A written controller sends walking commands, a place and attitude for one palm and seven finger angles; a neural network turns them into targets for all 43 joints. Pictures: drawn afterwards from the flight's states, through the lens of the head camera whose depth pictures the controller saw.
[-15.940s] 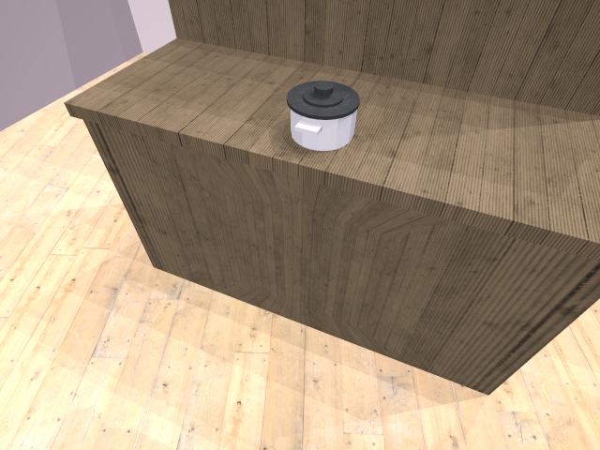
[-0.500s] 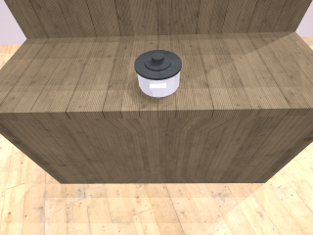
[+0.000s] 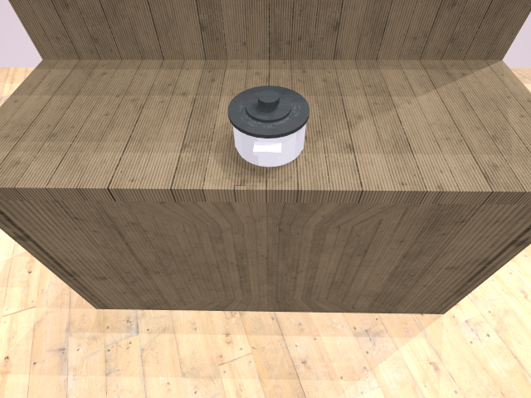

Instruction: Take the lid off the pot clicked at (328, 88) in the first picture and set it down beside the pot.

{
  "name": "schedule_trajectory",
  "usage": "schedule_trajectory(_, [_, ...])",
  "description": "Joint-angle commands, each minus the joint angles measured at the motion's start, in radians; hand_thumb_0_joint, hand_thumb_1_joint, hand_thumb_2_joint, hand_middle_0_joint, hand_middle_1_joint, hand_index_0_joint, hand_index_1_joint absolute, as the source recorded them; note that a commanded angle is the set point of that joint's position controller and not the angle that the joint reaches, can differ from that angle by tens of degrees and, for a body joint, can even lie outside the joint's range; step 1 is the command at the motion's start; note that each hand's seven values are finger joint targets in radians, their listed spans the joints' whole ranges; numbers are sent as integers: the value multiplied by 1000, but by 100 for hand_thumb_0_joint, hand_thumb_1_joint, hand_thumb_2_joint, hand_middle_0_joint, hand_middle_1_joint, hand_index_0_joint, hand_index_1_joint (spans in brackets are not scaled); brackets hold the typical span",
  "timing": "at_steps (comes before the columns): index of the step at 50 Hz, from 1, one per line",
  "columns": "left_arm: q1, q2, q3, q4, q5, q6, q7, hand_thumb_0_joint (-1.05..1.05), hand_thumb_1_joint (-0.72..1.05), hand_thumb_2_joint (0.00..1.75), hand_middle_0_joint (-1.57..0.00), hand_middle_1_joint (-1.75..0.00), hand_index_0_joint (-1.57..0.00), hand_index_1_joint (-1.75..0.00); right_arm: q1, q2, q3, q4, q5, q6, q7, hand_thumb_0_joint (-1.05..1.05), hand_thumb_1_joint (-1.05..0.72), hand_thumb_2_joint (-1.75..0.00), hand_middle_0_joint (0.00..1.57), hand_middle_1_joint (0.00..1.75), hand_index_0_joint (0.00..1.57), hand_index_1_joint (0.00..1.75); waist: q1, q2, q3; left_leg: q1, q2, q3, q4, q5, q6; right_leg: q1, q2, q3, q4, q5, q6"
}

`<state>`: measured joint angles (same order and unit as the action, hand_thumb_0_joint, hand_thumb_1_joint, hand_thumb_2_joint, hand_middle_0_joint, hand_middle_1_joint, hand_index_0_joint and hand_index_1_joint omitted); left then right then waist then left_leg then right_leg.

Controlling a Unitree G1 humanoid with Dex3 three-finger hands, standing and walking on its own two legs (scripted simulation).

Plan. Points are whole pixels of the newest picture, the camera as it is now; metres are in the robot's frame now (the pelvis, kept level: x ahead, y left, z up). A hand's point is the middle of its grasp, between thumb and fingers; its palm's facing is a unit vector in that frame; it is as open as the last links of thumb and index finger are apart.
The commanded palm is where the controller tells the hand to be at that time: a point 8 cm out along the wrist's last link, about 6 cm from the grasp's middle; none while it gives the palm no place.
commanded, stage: shuffle to correct the standing spot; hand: left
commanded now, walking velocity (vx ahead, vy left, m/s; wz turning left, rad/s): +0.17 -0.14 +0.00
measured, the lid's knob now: (268, 99) +0.62 +0.03 +0.11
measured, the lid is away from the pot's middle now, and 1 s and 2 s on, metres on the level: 0.00 0.00 0.00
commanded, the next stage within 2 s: come to a stop and stand still in 0.78 s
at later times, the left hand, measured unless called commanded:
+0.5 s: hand out of the picture +0.03 +0.14 -0.17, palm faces +0.11 -0.97 -0.20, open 7.4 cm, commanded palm none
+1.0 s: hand (237, 361) +0.21 +0.07 -0.17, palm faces +0.09 -0.96 -0.25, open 7.3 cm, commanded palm none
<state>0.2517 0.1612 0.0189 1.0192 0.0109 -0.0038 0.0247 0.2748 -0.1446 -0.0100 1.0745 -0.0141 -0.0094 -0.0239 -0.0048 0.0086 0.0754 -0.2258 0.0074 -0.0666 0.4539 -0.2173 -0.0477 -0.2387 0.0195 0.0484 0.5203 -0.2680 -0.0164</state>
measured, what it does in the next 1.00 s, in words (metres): walks ahead: left foot, then right foot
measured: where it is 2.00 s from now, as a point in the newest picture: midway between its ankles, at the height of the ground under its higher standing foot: outside the picture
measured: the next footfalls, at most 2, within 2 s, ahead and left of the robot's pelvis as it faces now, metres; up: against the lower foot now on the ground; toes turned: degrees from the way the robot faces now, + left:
left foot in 0.58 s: +0.17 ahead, +0.10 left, +0.00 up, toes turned +6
right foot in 0.86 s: +0.21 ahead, -0.25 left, +0.00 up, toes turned +0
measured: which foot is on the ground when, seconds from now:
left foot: down 0.00-0.34, up 0.36-0.56, down 0.58-0.84, up 0.86-1.00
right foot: down 0.00-0.58, up 0.60-0.84, down 0.86-1.00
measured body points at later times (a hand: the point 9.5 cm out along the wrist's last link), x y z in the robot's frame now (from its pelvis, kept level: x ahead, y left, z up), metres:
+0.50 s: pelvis +0.08 -0.03 +0.00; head +0.11 -0.03 +0.45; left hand +0.03 +0.19 -0.16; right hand +0.09 -0.26 -0.16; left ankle +0.07 +0.10 -0.70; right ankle +0.01 -0.11 -0.74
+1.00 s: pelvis +0.17 -0.13 -0.01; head +0.21 -0.13 +0.44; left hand +0.20 +0.12 -0.15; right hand +0.24 -0.39 -0.16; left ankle +0.15 +0.00 -0.68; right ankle +0.17 -0.25 -0.74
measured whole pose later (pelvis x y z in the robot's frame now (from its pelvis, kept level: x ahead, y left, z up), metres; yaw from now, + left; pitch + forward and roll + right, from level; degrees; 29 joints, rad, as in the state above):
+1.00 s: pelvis +0.17 -0.13 -0.01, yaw +2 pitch +1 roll +0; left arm 0.27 0.19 0.06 0.92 0.03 0.00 0.02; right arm 0.19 -0.22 -0.07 1.01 -0.02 0.02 -0.03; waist 0.02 0.00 0.06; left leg -0.48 0.04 0.03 1.03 -0.55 -0.03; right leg -0.31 -0.02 -0.02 0.62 -0.33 -0.01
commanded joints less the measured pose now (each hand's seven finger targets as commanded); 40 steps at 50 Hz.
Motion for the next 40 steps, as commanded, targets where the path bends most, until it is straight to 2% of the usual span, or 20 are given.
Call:
schedule_trajectory(1, [62,124,30,-38,3,-24,11,0,90,90,-20,-30,-20,-30,87,-85,-19,-12,0,-16,-8,0,-90,-90,20,30,20,30,-3,-16,-47,35,54,-32,-52,105,44,-13,-90,90,-129,27,-26])
schedule_trajectory(5, [66,119,36,-35,9,-7,1,0,90,90,-20,-30,-20,-30,90,-94,-28,-12,-13,-5,-6,0,-90,-90,20,30,20,30,-7,16,37,-21,72,-77,-121,-244,65,-93,-59,70,-126,-264,-29])
schedule_trajectory(8, [76,112,40,-37,10,-7,-9,0,90,90,-20,-30,-20,-30,100,-101,-36,-20,-17,-6,-7,0,-90,-90,20,30,20,30,-10,64,65,-37,113,-138,-178,-338,90,-123,-30,28,-58,-257,-30])
schedule_trajectory(11, [106,87,43,-38,13,-16,-16,0,90,90,-20,-30,-20,-30,109,-130,-48,-26,-16,-16,-12,0,-90,-90,20,30,20,30,-1,124,43,-48,184,-222,-196,-287,134,-100,-20,-28,41,-151,-25])
schedule_trajectory(14, [160,94,50,-26,11,-24,-18,0,90,90,-20,-30,-20,-30,90,-111,-48,-38,-12,-23,-17,0,-90,-90,20,30,20,30,26,47,36,-108,127,-117,-72,-139,112,-8,-55,43,-51,-106,-44])
schedule_trajectory(15, [195,119,58,-17,11,-27,-16,0,90,90,-20,-30,-20,-30,81,-84,-41,-42,-10,-27,-18,0,-90,-90,20,30,20,30,40,-32,15,-167,66,-27,38,-88,85,68,-102,130,-109,-96,-68])
schedule_trajectory(16, [235,152,71,-5,9,-28,-11,0,90,90,-20,-30,-20,-30,60,-54,-33,-54,-10,-28,-17,0,-90,-90,20,30,20,30,58,-187,22,-274,2,66,190,-85,57,151,-177,255,-175,-60,-116])
schedule_trajectory(17, [284,170,80,4,10,-28,-5,0,90,90,-20,-30,-20,-30,26,-54,-39,-69,-8,-27,-18,0,-90,-90,20,30,20,30,73,-250,16,-360,-8,96,338,-235,42,202,-278,381,-230,57,-189])
schedule_trajectory(18, [305,169,81,4,12,-29,-1,0,90,90,-20,-30,-20,-30,-7,-65,-48,-84,-6,-24,-20,0,-90,-90,20,30,20,30,82,-254,23,-431,9,71,453,-349,41,238,-318,423,-235,166,-253])
schedule_trajectory(20, [248,124,71,-6,17,-34,9,0,90,90,-20,-30,-20,-30,-12,-64,-54,-78,-4,-30,-16,0,-90,-90,20,30,20,30,42,-114,19,-426,41,65,509,-353,38,236,-302,328,-163,386,-291])
schedule_trajectory(23, [180,127,67,-25,16,-31,11,0,90,90,-20,-30,-20,-30,-3,-18,-50,-74,3,-26,-3,0,-90,-90,20,30,20,30,17,-82,-19,-249,27,127,326,-252,40,148,-222,175,-127,440,-235])
schedule_trajectory(26, [143,105,59,-19,10,-24,6,0,90,90,-20,-30,-20,-30,85,-14,-46,-42,1,-37,-12,0,-90,-90,20,30,20,30,-42,-147,-25,14,-1,184,48,28,38,28,-135,58,-19,429,-136])
schedule_trajectory(27, [156,81,53,-21,9,-24,3,0,90,90,-20,-30,-20,-30,152,-53,-55,-19,-4,-46,-20,0,-90,-90,20,30,20,30,-67,-94,-64,169,53,107,-20,126,65,-42,-100,33,132,389,-99])
schedule_trajectory(28, [183,60,50,-32,1,-31,-6,0,90,90,-20,-30,-20,-30,219,-132,-77,-11,-13,-51,-24,0,-90,-90,20,30,20,30,-80,66,-155,346,229,-132,-38,303,147,-185,-23,-32,308,159,-48])
schedule_trajectory(29, [170,37,44,-49,-5,-31,-5,0,90,90,-20,-30,-20,-30,275,-202,-88,-13,-23,-45,-27,0,-90,-90,20,30,20,30,-101,222,-134,342,456,-381,-117,472,287,-315,17,-64,572,-308,-19])
schedule_trajectory(30, [148,78,57,-67,5,-22,2,0,90,90,-20,-30,-20,-30,255,-199,-85,-26,-22,-28,-23,0,-90,-90,20,30,20,30,-97,108,-92,224,488,-398,-143,401,339,-325,-16,25,697,-333,-33])
schedule_trajectory(32, [84,73,67,-70,20,-11,-2,0,90,90,-20,-30,-20,-30,125,-119,-62,-50,-20,-35,-27,0,-90,-90,20,30,20,30,-35,173,43,38,396,-273,-179,300,271,-383,-70,65,729,-220,-14])
schedule_trajectory(34, [83,72,74,-93,9,-4,-22,0,90,90,-20,-30,-20,-30,35,-116,-58,-80,-19,-47,-32,0,-90,-90,20,30,20,30,4,164,34,-19,360,-174,-177,255,236,-339,-109,90,650,-172,-11])
schedule_trajectory(37, [101,51,72,-102,3,12,-43,0,90,90,-20,-30,-20,-30,-34,-168,-81,-106,-25,-45,-30,0,-90,-90,20,30,20,30,26,174,-61,-59,294,-34,-157,151,181,-184,-113,-12,375,-147,6])
schedule_trajectory(40, [171,68,74,-84,8,4,-50,0,90,90,-20,-30,-20,-30,-77,-212,-99,-122,-26,-20,-23,0,-90,-90,20,30,20,30,59,114,-80,-175,224,25,-7,-80,110,39,-45,-136,70,-21,33])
